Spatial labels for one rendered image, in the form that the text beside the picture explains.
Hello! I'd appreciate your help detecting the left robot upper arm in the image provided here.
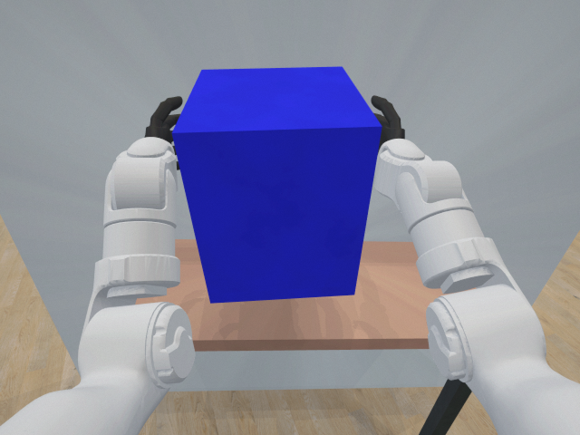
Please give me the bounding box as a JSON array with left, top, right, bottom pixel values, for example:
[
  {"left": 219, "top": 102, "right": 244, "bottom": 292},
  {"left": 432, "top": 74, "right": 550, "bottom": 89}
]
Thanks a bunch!
[{"left": 0, "top": 302, "right": 196, "bottom": 435}]

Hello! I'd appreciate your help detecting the left robot forearm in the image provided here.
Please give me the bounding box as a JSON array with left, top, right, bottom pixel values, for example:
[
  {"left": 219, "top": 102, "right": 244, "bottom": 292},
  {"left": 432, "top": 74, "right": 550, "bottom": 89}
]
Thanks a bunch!
[{"left": 78, "top": 137, "right": 180, "bottom": 375}]

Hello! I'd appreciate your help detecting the robot left hand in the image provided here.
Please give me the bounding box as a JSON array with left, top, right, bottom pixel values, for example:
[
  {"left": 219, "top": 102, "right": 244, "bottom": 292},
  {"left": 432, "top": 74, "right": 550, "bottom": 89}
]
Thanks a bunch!
[{"left": 144, "top": 96, "right": 183, "bottom": 170}]

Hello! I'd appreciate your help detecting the robot right hand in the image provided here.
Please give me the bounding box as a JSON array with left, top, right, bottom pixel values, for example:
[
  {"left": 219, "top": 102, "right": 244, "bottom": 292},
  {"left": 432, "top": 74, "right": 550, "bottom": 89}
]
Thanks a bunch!
[{"left": 371, "top": 95, "right": 405, "bottom": 153}]

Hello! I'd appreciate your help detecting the table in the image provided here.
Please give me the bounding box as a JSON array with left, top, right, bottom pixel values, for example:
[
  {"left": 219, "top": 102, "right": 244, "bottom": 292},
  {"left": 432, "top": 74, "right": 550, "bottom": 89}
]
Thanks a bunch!
[{"left": 136, "top": 239, "right": 477, "bottom": 435}]

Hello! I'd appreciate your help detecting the carton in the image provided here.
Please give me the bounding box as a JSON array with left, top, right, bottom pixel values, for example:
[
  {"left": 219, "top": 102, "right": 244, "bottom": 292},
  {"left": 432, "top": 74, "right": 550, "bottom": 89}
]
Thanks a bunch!
[{"left": 172, "top": 66, "right": 382, "bottom": 304}]

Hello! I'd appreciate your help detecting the right robot upper arm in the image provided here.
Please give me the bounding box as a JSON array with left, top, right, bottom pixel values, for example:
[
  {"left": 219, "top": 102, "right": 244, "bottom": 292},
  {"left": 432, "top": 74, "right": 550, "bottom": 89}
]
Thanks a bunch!
[{"left": 426, "top": 284, "right": 580, "bottom": 435}]

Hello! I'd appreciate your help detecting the right robot forearm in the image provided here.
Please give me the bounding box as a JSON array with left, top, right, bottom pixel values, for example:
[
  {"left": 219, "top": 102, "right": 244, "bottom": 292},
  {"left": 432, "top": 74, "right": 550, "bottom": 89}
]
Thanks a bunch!
[{"left": 374, "top": 139, "right": 546, "bottom": 356}]

